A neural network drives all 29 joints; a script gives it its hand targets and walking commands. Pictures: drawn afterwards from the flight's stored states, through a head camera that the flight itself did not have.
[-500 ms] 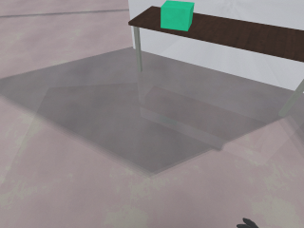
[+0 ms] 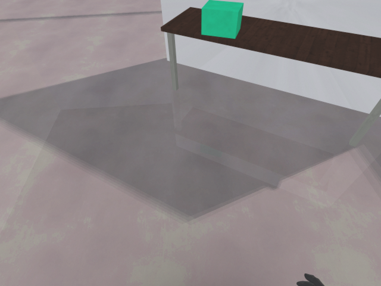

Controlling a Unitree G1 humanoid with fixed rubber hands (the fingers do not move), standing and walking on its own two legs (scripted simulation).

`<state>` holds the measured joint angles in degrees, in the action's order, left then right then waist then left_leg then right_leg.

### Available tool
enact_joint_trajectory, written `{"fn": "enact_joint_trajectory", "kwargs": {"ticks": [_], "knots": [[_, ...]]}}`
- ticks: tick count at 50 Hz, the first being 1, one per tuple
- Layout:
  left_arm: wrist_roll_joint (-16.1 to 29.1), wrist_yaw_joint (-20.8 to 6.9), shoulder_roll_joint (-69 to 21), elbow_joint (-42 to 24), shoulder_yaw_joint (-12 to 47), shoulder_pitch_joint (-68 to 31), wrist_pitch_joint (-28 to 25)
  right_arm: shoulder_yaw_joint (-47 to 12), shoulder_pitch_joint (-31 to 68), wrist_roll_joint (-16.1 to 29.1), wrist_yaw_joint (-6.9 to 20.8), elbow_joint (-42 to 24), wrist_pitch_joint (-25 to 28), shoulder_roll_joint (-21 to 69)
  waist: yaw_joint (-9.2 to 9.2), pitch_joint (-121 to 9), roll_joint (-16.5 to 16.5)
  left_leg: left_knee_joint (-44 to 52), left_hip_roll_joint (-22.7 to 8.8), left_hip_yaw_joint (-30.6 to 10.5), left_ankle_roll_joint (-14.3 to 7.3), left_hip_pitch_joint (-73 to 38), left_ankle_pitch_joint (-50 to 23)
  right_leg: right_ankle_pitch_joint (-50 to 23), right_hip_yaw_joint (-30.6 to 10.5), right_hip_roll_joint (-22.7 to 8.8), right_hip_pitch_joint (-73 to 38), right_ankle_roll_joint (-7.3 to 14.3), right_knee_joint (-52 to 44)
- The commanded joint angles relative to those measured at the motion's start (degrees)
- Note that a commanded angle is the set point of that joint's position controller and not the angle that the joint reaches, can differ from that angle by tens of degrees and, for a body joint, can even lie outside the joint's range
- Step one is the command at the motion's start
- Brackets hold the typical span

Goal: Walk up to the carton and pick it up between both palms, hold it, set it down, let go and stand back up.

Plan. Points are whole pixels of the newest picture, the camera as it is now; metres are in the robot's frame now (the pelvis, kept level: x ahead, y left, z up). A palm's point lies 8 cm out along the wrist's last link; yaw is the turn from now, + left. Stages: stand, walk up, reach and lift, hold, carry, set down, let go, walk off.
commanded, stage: stand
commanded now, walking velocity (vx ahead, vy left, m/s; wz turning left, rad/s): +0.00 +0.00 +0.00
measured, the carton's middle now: (221, 19) +1.70 -0.22 -0.13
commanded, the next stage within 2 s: walk up in 0.22 s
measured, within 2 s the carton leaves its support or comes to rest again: neither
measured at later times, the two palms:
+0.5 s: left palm out of the picture +0.07 +0.29 -0.11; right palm out of the picture +0.10 -0.27 -0.12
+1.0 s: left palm (96, 273) +0.18 +0.22 -0.05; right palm (371, 258) +0.21 -0.40 -0.12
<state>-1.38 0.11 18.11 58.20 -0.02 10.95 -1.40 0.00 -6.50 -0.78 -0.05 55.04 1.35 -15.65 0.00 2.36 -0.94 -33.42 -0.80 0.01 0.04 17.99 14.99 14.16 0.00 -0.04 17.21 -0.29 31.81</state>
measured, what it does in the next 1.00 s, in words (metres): walks ahead: right foot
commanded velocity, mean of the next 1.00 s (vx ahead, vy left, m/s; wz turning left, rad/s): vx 0.00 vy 0.00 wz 0.00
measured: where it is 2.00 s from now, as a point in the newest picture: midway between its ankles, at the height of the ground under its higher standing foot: (211, 223)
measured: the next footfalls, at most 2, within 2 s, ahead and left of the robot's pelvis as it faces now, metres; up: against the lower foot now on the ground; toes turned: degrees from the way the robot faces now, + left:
right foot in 0.74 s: +0.12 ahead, -0.18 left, +0.00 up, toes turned -5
left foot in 1.28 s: +0.42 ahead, +0.01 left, +0.00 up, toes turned -10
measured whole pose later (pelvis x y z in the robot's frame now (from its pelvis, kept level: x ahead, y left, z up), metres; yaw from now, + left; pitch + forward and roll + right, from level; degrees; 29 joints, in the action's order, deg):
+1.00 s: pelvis +0.13 -0.10 +0.01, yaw -9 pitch -4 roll +3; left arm -0.4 -0.8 22.0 56.4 -1.6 21.7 -5.4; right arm 0.0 -5.0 -2.2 3.2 55.1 -0.6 -22.6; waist 0.0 3.5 -4.9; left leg -58.9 -2.1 1.1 0.0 25.2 16.1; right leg 18.4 -3.4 1.0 3.7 2.5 26.1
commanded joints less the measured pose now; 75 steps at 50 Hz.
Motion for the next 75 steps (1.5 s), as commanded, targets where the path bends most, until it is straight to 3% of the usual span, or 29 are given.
{"fn": "enact_joint_trajectory", "kwargs": {"ticks": [1, 9, 20, 21, 22, 23, 24, 27, 33, 35, 36, 37, 38, 39, 40, 41, 43, 47, 54, 58, 61, 63, 64, 65, 66, 67, 68, 71, 75], "knots": [[1.1, 0.2, 12.2, -1.3, -3.0, -4.1, -1.7, 3.4, 3.3, 0.3, -0.1, 0.0, 1.7, -14.4, 0.1, -5.1, 0.0, 13.5, -6.6, -7.8, -2.0, -6.1, -1.9, -3.6, -7.0, -5.9, -5.2, 2.7, -9.9], [1.1, 0.4, 11.7, -1.6, -2.6, -4.1, -2.0, 3.2, 2.2, 0.6, 0.0, 0.2, 1.6, -14.6, 0.06, -7.2, -0.9, 11.7, -6.7, -6.7, -1.9, -8.5, -8.0, -8.6, -7.5, -6.5, -5.3, 2.6, -9.6], [0.9, 0.3, 12.3, -1.5, -3.0, -3.5, -1.8, 3.6, 2.6, 0.2, -0.3, 0.2, 1.1, -15.2, 0.36, -5.0, -0.1, 14.2, -6.9, -7.8, -2.0, -6.3, -1.1, -3.1, -7.3, -6.0, -4.0, 2.3, -10.4], [0.3, -1.3, 16.8, -5.5, -5.4, 0.1, -2.1, 7.5, 0.2, -2.0, 1.8, -4.0, 2.2, -21.7, -1.21, -8.3, -2.4, 10.8, -6.4, -5.6, -3.9, -15.4, 23.5, 19.2, -9.6, -3.2, 4.9, 4.4, -6.5], [0.0, -2.0, 17.2, -5.6, -6.0, -0.7, -2.0, 8.2, -2.2, -3.1, 2.1, -4.0, 2.4, -23.2, -2.4, -3.6, -3.5, 16.0, -8.5, -10.3, -5.6, -18.7, 33.7, 24.0, -7.3, -0.2, 16.7, 2.6, -2.2], [0.2, -2.5, 15.9, -6.8, -5.5, -2.5, -1.7, 9.4, -5.0, -2.9, 2.1, -3.6, 2.5, -24.4, -4.41, -2.9, -13.8, 23.2, -16.5, -18.6, -8.2, -20.8, 39.4, 18.6, -0.8, 1.3, 23.0, 2.4, 12.6], [0.1, -2.5, 16.2, -7.2, -5.5, -1.3, -1.4, 10.0, -2.2, -3.1, 2.2, -4.7, 2.6, -24.8, -3.38, -1.1, -15.3, 26.4, -22.3, -24.0, -11.4, -18.4, 40.6, 14.3, 0.8, -0.8, 26.2, 1.1, 23.4], [0.6, -3.2, 17.5, -6.5, -5.7, 0.8, -2.1, 9.3, -0.6, -2.3, 2.5, -6.3, 3.2, -21.7, -2.02, -2.8, -6.4, 23.7, -19.7, -17.7, -11.4, -16.8, 28.2, 11.0, -0.5, -4.4, 22.6, 0.5, 25.2], [1.6, -4.4, 16.0, -5.9, -5.8, 5.3, -2.0, 8.8, 5.9, -2.4, 3.4, -8.7, 2.3, -24.1, 1.69, -3.6, -13.3, 17.8, -14.8, -4.3, -9.3, -4.4, 25.2, 10.1, 5.6, -3.6, 4.1, 0.8, 7.4], [2.0, -3.3, 16.3, -1.9, -6.7, 15.2, -2.8, 8.1, 8.6, -2.5, 3.7, -9.4, 1.2, -21.8, 6.32, -5.3, -7.4, 1.9, -9.8, 1.9, -7.3, 1.4, 25.6, 3.7, 5.8, -1.8, -10.5, 0.7, -3.9], [1.5, -2.4, 17.8, 0.3, -7.3, 20.3, -3.6, 7.2, 6.6, -2.5, 3.9, -9.0, 0.7, -17.3, 7.66, -6.4, 6.8, -18.0, -4.1, 6.4, -4.8, 6.7, 20.0, 5.6, 0.2, -0.4, -19.6, 0.1, -9.4], [0.2, -1.3, 21.9, 0.5, -8.4, 23.7, -4.5, 5.5, 6.7, -1.5, 4.0, -11.2, 0.9, -13.2, 9.08, -4.7, 17.7, -29.7, -0.9, 2.7, -1.8, 21.4, 17.5, 12.8, -23.2, -12.0, -25.0, 0.9, -16.4], [0.8, -0.8, 23.5, -1.8, -8.1, 19.2, -4.9, 5.4, 6.1, -1.0, 3.7, -11.0, 0.5, -14.8, 5.2, -1.5, 17.1, -33.4, 2.0, -0.1, -0.2, 29.4, 16.7, 13.7, -40.2, -17.1, -23.2, 3.7, -22.4], [1.0, -0.3, 27.8, -4.0, -8.7, 13.4, -4.5, 6.5, 4.8, -1.2, 3.4, -9.3, 0.0, -19.3, 3.41, -1.2, 10.8, -34.3, -0.7, -4.3, -0.6, 27.3, 15.2, 26.6, -46.8, -20.7, -18.0, 7.0, -25.8], [1.2, 0.1, 28.7, -5.2, -8.9, 10.3, -4.5, 6.8, 4.8, -1.3, 3.2, -7.8, 0.0, -21.1, 2.39, 3.8, 9.5, -35.4, -2.3, -5.2, -0.7, 26.8, 12.5, 29.0, -45.8, -19.8, -14.3, 7.4, -25.8], [1.4, 0.5, 25.6, -5.7, -8.4, 9.1, -4.9, 6.9, 6.0, -1.3, 3.5, -6.9, 0.1, -21.3, 1.9, 6.3, 6.1, -34.6, -3.3, -4.6, -0.2, 26.8, 7.8, 19.8, -39.7, -16.9, -14.9, 7.0, -23.4], [2.3, 0.6, 21.0, -5.4, -7.5, 11.0, -5.6, 6.6, 4.2, -0.4, 3.8, -5.9, -0.1, -19.1, 0.74, 5.2, 7.5, -30.1, -3.9, -4.8, -0.5, 22.6, 1.5, 2.2, -28.0, -12.2, -16.1, 3.3, -19.7], [2.9, 1.3, 18.4, -5.5, -6.6, 16.8, -6.2, 6.1, 7.2, -0.5, 4.3, -6.4, -0.8, -17.7, 2.21, 3.5, 7.2, -24.7, -2.3, -2.8, -0.6, 18.9, -3.5, -23.0, -19.6, -10.0, -18.1, 0.2, -17.1], [2.2, 1.9, 19.3, -6.9, -6.6, 19.4, -5.7, 6.0, 16.5, -0.8, 4.4, -9.7, -1.4, -17.9, 4.09, 8.3, 7.3, -16.3, -2.5, -1.8, 0.3, 20.9, -3.4, -29.2, -18.2, -9.7, -19.7, 3.5, -16.6], [1.9, 2.5, 21.8, -7.6, -7.1, 21.2, -5.3, 5.9, 22.3, -1.3, 4.7, -11.8, -1.1, -18.2, 6.05, 9.5, 5.8, -9.6, -3.0, -2.2, -0.7, 24.0, 2.2, -29.2, -23.2, -12.1, -25.4, 7.1, -13.3], [2.1, 2.8, 21.5, -8.7, -7.1, 18.5, -5.0, 6.1, 18.9, -1.0, 4.7, -11.4, -0.2, -18.5, 4.38, 8.5, 6.1, -1.7, -2.5, -1.7, -1.5, 17.7, 2.0, -30.3, -21.2, -10.9, -24.0, 6.8, -9.6], [2.6, 2.4, 20.8, -11.4, -6.8, 10.4, -4.5, 7.1, 1.3, -0.8, 4.2, -5.6, 0.7, -19.6, -4.57, 0.6, 7.1, 7.5, -0.8, -2.2, -3.9, -6.7, -0.1, -35.9, -14.6, -7.5, -14.0, 6.0, 6.7], [3.0, 2.1, 18.9, -12.6, -6.0, 9.7, -4.8, 8.5, -8.2, -1.0, 3.5, -3.1, 1.3, -22.9, -9.27, -5.9, 0.5, 13.1, -6.3, -9.7, -7.2, -23.3, -2.0, -29.7, -10.9, -3.6, -3.2, 3.7, 22.6], [3.6, 1.9, 14.2, -12.8, -4.6, 14.5, -5.3, 10.2, -12.1, -1.9, 2.7, -2.5, 1.8, -26.9, -8.46, -14.6, -16.1, 12.0, -18.5, -21.5, -9.6, -38.3, -3.8, 8.2, -6.5, 3.6, 10.5, 1.5, 37.5], [3.6, 2.3, 15.1, -11.3, -4.3, 17.3, -5.0, 9.6, -9.9, -1.1, 2.7, -2.7, 1.6, -26.6, -5.89, -14.9, -10.4, 12.7, -21.3, -26.4, -10.9, -39.4, -2.4, 15.5, -4.4, 4.6, 16.8, 1.6, 38.7], [3.6, 2.5, 17.6, -10.8, -4.5, 16.8, -5.1, 9.8, -7.0, -0.2, 2.8, -4.1, 1.4, -26.5, -6.15, -14.5, -10.4, 17.0, -25.3, -33.3, -15.2, -36.6, 0.4, 14.9, -3.3, 3.4, 20.0, 2.2, 43.5], [2.9, 2.2, 19.5, -11.0, -4.9, 13.6, -5.2, 9.3, -3.1, 0.1, 3.1, -5.4, 1.3, -23.6, -4.84, -10.5, -7.0, 17.8, -23.2, -28.4, -15.6, -30.2, 1.2, 12.2, -3.9, 0.3, 19.5, 2.6, 43.5], [3.0, 0.7, 17.7, -10.0, -5.2, 13.4, -4.8, 7.2, -2.7, 0.4, 2.4, -6.5, 2.0, -19.9, -2.63, -2.4, -8.7, 14.5, -14.7, -9.3, -7.4, -19.5, -21.8, 5.8, -6.2, -1.9, 15.2, 1.6, 35.8], [3.0, 0.1, 15.6, -10.4, -4.8, 11.9, -3.6, 6.8, -4.8, -0.1, 2.7, -8.6, 2.3, -19.0, -1.64, -1.0, -9.1, 13.7, -9.2, -1.1, -6.0, -16.2, -26.5, 1.7, -1.8, -0.4, 16.0, 1.2, 28.8]]}}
